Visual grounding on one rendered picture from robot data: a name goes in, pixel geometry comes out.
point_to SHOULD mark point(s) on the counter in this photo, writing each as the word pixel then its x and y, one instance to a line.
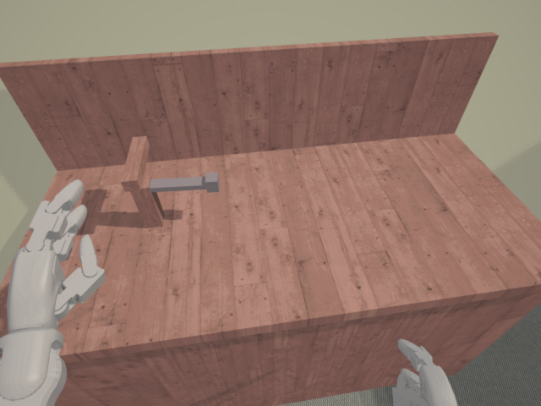
pixel 349 216

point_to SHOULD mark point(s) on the robot left hand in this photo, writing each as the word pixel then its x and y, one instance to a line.
pixel 37 275

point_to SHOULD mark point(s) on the tap lever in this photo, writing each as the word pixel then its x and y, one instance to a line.
pixel 210 182

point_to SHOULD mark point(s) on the robot right hand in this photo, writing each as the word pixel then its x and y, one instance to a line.
pixel 430 388

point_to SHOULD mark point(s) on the left robot forearm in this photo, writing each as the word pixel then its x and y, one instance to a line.
pixel 31 371

